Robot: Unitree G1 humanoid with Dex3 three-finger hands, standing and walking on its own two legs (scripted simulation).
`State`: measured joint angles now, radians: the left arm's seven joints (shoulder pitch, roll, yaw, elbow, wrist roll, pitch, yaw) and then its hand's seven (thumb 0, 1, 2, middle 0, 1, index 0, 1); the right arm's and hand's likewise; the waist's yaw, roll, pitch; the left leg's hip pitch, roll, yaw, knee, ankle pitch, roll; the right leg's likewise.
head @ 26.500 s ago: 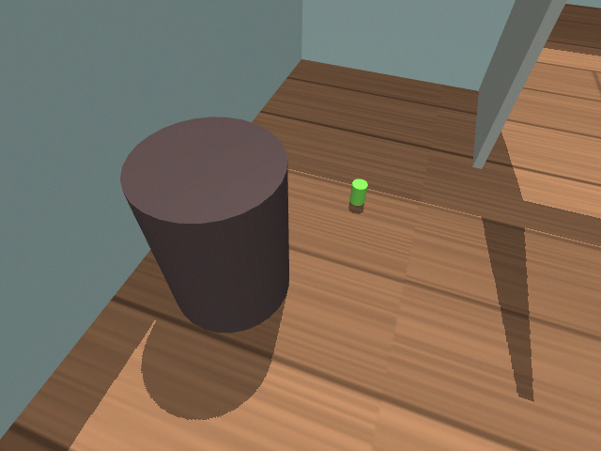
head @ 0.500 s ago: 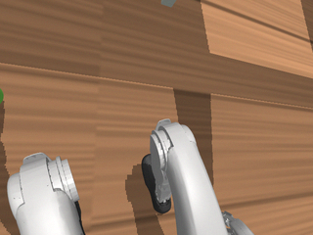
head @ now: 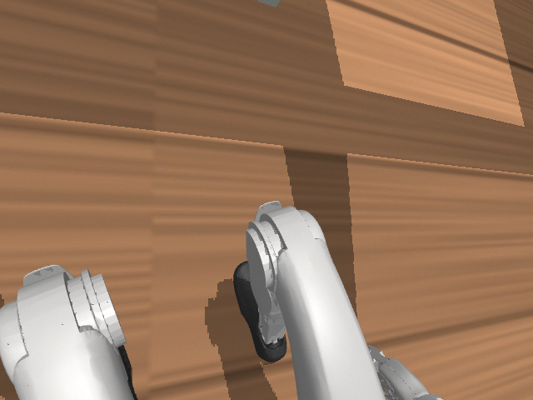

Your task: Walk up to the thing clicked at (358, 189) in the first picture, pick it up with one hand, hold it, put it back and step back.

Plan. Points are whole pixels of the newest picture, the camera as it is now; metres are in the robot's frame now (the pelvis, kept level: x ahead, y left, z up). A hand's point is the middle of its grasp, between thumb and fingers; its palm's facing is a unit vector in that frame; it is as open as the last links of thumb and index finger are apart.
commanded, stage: close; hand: left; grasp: from above
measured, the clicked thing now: out of the picture +0.47 +0.33 -0.25
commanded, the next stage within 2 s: none
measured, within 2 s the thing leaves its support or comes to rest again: neither
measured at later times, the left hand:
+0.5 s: hand out of the picture +0.46 +0.33 -0.22, palm faces -0.43 -0.14 -0.89, open 11.4 cm
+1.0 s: hand out of the picture +0.46 +0.33 -0.22, palm faces -0.43 -0.13 -0.89, open 10.6 cm
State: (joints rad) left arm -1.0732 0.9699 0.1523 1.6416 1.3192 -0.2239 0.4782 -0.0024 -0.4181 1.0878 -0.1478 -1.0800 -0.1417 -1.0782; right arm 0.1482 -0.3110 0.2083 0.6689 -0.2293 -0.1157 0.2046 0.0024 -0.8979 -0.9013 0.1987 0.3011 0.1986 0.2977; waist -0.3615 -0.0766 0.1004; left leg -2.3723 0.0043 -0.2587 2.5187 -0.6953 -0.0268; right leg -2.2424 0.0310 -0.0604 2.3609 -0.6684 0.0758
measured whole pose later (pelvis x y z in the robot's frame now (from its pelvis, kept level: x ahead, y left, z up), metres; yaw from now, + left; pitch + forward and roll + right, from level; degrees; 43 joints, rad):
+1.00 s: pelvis +0.00 +0.00 +0.00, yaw -1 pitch +28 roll -14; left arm -1.10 1.00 0.11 1.74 1.34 -0.24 0.55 -0.01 -0.09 0.80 -0.47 -0.96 -0.46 -0.92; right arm 0.13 -0.34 0.24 0.66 -0.25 -0.18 0.22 0.00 -0.90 -0.90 0.20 0.30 0.20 0.30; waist -0.37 -0.09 0.11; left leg -2.36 0.01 -0.27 2.54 -0.69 -0.02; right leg -2.23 0.04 -0.07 2.36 -0.65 0.08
